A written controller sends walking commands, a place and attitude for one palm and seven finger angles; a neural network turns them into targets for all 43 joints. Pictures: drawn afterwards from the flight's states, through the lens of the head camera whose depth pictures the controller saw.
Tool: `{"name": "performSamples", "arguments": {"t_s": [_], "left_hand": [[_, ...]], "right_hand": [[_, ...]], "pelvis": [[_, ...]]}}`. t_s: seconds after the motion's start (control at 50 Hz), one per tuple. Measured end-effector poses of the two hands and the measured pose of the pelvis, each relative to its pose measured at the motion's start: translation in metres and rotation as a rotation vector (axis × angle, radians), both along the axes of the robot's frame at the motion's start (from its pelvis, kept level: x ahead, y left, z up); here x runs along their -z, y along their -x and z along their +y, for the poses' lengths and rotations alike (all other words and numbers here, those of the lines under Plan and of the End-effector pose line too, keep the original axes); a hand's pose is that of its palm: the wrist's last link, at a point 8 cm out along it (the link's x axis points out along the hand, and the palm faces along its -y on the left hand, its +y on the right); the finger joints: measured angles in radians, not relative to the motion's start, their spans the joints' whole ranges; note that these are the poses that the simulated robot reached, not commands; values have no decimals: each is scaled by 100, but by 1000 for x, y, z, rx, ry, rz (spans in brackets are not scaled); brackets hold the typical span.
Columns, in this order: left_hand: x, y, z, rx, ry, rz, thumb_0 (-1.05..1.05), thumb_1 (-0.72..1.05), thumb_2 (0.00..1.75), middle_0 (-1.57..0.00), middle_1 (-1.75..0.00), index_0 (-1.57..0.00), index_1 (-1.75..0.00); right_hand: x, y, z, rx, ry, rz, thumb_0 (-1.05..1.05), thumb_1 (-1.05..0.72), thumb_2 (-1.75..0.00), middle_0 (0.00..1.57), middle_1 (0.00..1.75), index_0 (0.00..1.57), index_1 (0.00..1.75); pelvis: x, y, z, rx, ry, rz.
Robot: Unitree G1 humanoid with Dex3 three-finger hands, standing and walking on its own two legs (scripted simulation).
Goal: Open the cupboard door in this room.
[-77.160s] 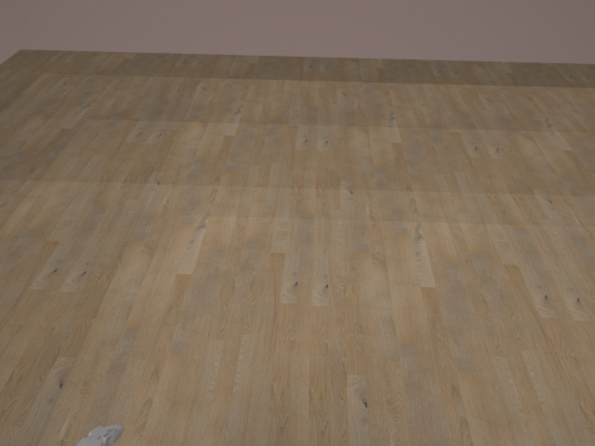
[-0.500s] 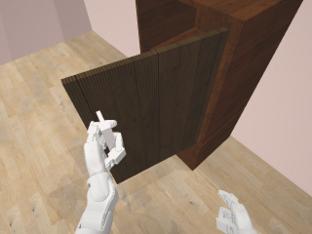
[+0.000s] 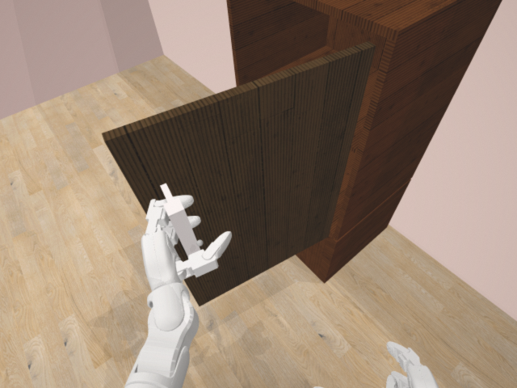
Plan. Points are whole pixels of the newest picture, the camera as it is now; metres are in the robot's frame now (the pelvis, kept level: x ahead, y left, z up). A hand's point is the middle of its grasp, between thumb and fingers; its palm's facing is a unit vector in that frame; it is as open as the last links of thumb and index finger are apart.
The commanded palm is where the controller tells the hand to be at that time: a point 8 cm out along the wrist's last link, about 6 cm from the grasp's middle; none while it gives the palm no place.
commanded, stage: open thumb and fingers to let go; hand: left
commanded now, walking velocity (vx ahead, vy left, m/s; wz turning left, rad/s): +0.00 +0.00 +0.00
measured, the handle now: (179, 220) +0.36 +0.15 +0.05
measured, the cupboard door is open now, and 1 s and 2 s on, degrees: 80 82 82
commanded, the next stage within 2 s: slide the hand sideways off the handle in 0.44 s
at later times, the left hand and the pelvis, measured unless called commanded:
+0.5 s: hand (200, 245) +0.31 +0.11 +0.06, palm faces +0.31 -0.95 -0.01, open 14.5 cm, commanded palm +0.28 +0.15 +0.06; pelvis -0.01 +0.03 +0.00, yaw +0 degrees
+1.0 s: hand (191, 269) +0.28 +0.11 +0.06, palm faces -0.15 -0.99 -0.01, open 16.0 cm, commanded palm +0.25 +0.18 +0.06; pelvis -0.01 +0.05 +0.00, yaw -1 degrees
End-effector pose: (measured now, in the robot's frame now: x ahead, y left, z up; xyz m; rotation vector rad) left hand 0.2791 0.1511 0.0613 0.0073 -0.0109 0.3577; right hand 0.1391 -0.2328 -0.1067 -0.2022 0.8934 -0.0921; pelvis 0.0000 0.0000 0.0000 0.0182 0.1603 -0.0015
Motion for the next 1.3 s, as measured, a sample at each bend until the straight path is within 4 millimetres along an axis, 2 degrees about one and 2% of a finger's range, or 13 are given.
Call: {"name": "performSamples", "arguments": {"t_s": [0.14,0.3,0.58,0.7,0.78,0.86,1.02,1.3], "left_hand": [[1,-1,0,11,-2,-1,0,-26,40,-31,-121,-30,-121],[2,-6,-1,17,4,-5,-1,-45,32,-27,-99,-26,-98],[3,2,3,61,-19,-11,-1,-50,30,-42,-69,-39,-70],[3,6,21,397,-148,-18,-1,-49,30,-33,-51,-21,-52],[1,7,25,534,-69,10,-2,-50,30,-25,-41,-16,-43],[1,9,24,529,10,18,-1,-50,30,-19,-36,-19,-40],[4,17,20,502,-5,7,-1,-50,30,-20,-36,-19,-36],[5,40,45,452,-39,49,-1,-50,30,-18,-32,-18,-32]], "right_hand": [[-5,-5,16,-22,-11,-34,1,-91,-89,20,30,20,30],[-5,-8,34,-42,-27,-47,1,-91,-89,20,30,20,30],[-2,-4,52,-61,-25,-29,1,-91,-89,20,30,20,30],[-3,3,51,-57,-9,-47,1,-91,-89,20,30,20,30],[-8,7,50,-32,-10,-76,1,-91,-89,20,30,20,30],[-16,6,52,-23,-13,-114,1,-91,-89,20,30,20,30],[-24,-2,58,-38,-31,-158,1,-91,-89,20,30,20,30],[-19,-22,51,-39,-43,-162,1,-91,-89,20,30,20,30]], "pelvis": [[1,5,8,2,4,-5],[3,7,19,4,12,3],[6,11,33,2,22,-3],[8,15,37,-11,27,-11],[5,17,43,-11,34,-30],[3,17,46,-1,29,-33],[5,13,47,20,24,-23],[7,-2,36,18,24,-3]]}}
